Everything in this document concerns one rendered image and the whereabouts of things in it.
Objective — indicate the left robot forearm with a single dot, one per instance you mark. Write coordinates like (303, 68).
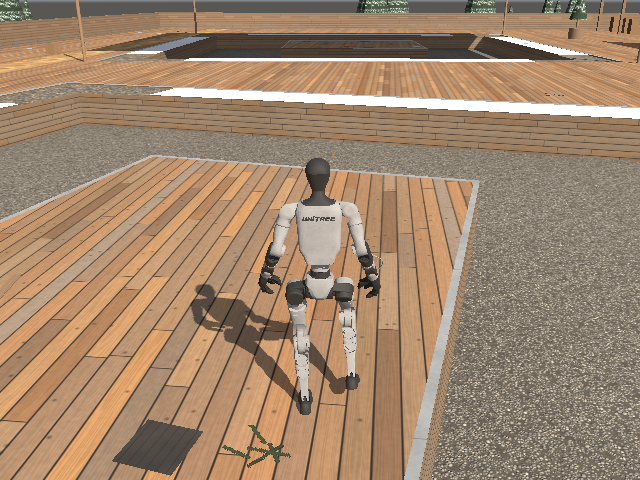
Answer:
(269, 264)

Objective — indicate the right robot forearm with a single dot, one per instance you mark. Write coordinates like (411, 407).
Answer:
(368, 264)

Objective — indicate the left robot hand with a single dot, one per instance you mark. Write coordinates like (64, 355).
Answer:
(263, 281)

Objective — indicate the right robot upper arm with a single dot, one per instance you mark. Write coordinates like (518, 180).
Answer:
(350, 210)

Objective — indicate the left robot shin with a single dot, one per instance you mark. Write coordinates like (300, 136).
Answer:
(302, 369)

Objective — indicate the right robot hand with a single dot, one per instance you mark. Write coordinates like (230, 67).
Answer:
(367, 283)

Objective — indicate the humanoid robot torso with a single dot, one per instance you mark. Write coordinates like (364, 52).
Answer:
(319, 240)

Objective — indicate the left robot upper arm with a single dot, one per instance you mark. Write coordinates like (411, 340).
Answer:
(287, 212)

